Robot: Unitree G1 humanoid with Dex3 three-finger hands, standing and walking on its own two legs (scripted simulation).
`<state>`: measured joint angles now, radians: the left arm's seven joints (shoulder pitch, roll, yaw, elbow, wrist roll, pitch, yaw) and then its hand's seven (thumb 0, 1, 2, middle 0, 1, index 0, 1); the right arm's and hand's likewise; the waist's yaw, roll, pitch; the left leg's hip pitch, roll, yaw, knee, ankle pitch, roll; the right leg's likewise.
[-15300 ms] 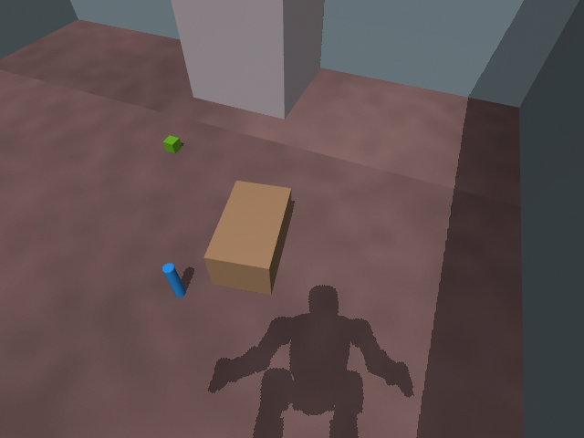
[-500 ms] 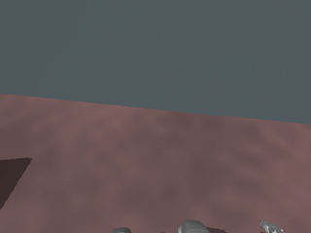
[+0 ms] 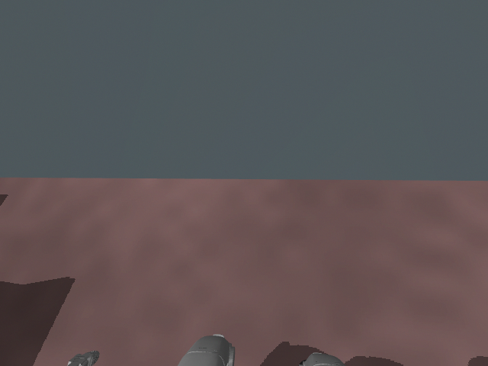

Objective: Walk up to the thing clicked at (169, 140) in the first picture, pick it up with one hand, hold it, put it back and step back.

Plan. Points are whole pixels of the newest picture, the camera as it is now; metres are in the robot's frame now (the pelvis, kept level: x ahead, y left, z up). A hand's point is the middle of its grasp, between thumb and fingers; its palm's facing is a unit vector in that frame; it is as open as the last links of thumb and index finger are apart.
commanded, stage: walk up
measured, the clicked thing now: out of the picture -0.81 -1.13 -0.74
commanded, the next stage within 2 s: stand in 0.72 s
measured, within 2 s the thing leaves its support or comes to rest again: neither
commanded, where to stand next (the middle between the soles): +0.07 +0.02 m, yaw -2 degrees
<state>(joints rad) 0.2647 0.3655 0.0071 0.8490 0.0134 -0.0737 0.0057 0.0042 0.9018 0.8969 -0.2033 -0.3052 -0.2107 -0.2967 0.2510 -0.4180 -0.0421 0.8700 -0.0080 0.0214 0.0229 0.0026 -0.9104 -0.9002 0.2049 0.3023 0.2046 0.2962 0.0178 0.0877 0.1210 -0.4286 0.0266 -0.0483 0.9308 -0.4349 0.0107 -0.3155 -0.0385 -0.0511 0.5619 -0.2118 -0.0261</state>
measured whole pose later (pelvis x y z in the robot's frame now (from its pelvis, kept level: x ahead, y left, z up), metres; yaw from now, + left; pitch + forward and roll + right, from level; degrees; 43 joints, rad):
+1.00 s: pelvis +0.03 +0.03 +0.01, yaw +1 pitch -2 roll +0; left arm 0.08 0.35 0.00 1.16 0.01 -0.02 -0.01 0.00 0.91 0.90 -0.20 -0.30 -0.21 -0.30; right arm 0.08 -0.35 0.00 1.15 -0.01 0.00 0.02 0.00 -0.91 -0.90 0.21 0.30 0.21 0.30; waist 0.00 0.00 0.05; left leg -0.15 0.03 0.00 0.35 -0.16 -0.03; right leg -0.16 -0.05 -0.04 0.36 -0.16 0.03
